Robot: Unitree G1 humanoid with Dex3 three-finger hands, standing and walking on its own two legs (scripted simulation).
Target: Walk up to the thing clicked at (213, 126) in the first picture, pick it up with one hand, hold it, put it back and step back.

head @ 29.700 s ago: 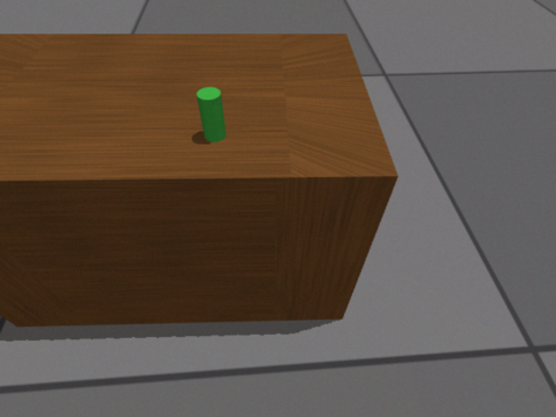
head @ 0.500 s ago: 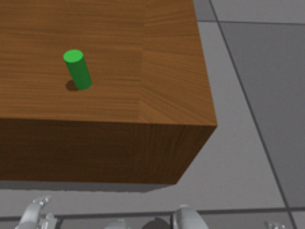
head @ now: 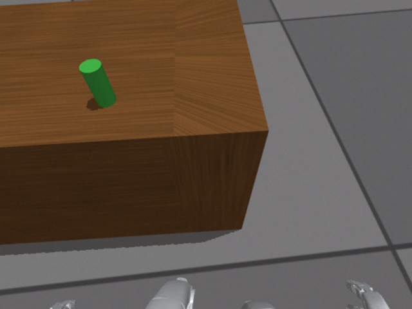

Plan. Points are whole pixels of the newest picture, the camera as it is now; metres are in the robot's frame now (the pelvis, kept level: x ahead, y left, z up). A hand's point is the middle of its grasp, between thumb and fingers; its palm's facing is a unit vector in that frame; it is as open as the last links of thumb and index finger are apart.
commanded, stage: step back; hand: left
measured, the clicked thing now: (99, 84) +0.60 +0.28 +0.04
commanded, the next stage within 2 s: none
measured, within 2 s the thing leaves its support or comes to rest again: neither
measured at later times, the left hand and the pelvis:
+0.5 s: hand out of the picture -0.06 +0.27 -0.15, palm faces +0.03 -0.93 -0.38, open 7.4 cm; pelvis -0.14 -0.01 +0.00, yaw +1 degrees
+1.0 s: hand out of the picture -0.20 +0.24 -0.14, palm faces +0.10 -0.90 -0.42, open 7.4 cm; pelvis -0.31 -0.04 -0.01, yaw +6 degrees
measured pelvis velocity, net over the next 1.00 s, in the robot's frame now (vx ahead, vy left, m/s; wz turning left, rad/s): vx -0.31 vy -0.04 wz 0.10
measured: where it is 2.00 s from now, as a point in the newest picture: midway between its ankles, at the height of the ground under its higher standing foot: outside the picture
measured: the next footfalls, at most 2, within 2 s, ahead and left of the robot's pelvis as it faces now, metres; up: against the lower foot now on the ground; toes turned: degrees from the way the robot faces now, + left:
left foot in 0.22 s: -0.04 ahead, +0.13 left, +0.00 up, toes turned +2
right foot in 0.60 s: -0.17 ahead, -0.16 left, +0.00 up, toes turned +2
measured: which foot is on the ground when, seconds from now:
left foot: up 0.00-0.20, down 0.22-0.62, up 0.64-0.94, down 0.96-1.00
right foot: down 0.00-0.26, up 0.28-0.58, down 0.60-0.98, up 1.00-1.00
